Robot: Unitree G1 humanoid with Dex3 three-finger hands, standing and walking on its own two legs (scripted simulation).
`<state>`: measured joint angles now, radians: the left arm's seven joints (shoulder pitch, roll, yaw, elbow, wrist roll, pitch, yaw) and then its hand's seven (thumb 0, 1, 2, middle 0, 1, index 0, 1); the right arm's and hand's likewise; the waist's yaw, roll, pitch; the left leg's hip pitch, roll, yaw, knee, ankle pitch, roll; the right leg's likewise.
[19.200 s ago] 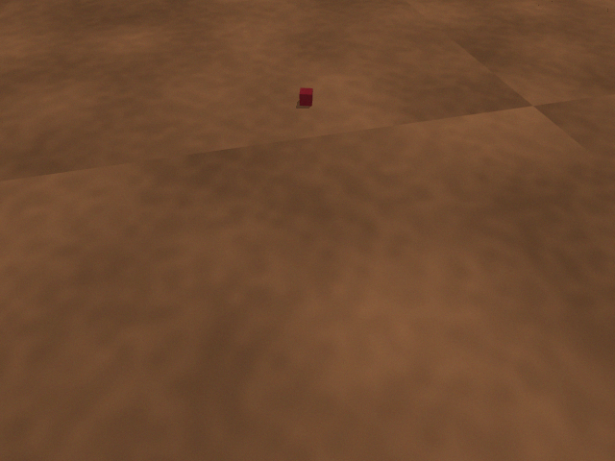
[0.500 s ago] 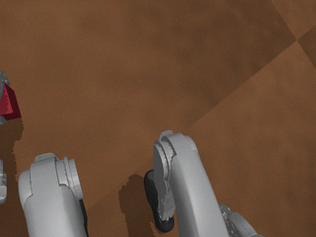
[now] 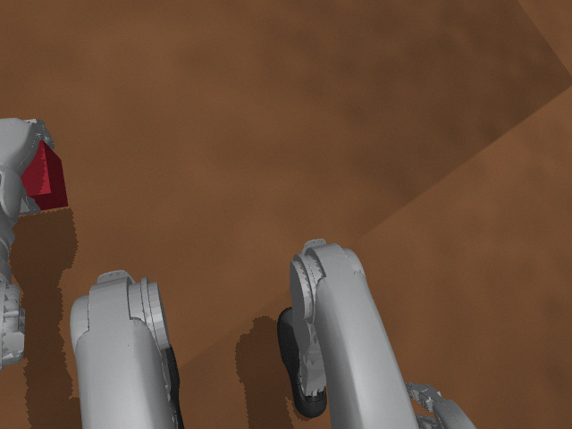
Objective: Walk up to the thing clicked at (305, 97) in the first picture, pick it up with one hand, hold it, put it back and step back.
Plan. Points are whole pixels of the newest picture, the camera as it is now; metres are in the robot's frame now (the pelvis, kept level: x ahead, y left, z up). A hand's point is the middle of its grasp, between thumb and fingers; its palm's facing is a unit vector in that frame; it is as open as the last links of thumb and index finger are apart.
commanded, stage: lift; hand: left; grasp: from above
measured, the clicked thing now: (25, 179) +0.47 +0.31 -0.19
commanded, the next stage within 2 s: hold in 1.64 s
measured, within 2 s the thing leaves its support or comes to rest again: neither
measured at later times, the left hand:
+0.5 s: hand out of the picture +0.41 +0.31 -0.04, palm faces -0.44 -0.09 -0.89, open 10.6 cm
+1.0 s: hand out of the picture +0.35 +0.30 +0.17, palm faces -0.43 -0.14 -0.89, open 10.6 cm
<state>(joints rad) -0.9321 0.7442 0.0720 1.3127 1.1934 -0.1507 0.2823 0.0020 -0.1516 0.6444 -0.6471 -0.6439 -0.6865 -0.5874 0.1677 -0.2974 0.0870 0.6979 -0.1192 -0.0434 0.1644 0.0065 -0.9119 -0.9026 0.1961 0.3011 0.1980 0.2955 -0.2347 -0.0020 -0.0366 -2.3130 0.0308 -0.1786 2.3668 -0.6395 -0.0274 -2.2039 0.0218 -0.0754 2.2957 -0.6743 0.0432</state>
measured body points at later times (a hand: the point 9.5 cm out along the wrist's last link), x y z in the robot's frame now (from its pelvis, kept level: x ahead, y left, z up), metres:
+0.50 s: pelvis +0.00 +0.00 +0.08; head +0.19 +0.06 +0.48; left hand +0.43 +0.32 +0.02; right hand +0.10 -0.26 -0.04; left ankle +0.08 +0.14 -0.31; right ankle +0.10 -0.13 -0.31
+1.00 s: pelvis +0.01 +0.01 +0.26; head +0.13 +0.04 +0.69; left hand +0.36 +0.30 +0.22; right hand +0.16 -0.24 +0.14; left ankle +0.08 +0.14 -0.31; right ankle +0.10 -0.13 -0.31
